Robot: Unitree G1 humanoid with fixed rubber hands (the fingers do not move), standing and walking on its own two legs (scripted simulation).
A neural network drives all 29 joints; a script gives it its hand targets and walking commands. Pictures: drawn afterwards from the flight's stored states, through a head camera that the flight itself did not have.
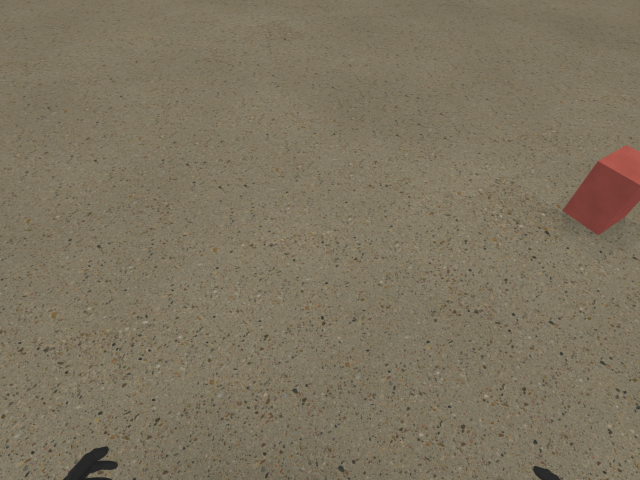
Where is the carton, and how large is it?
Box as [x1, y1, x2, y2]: [563, 145, 639, 234]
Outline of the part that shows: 627,145 599,160 563,209 563,211 597,234 599,234 622,218 639,200 639,152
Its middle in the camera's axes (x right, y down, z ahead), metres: +1.31 -0.22 +1.71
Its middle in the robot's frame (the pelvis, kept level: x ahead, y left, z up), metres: +1.39 -1.28 -0.64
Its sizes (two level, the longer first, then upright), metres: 0.223 0.183 0.293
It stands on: the floor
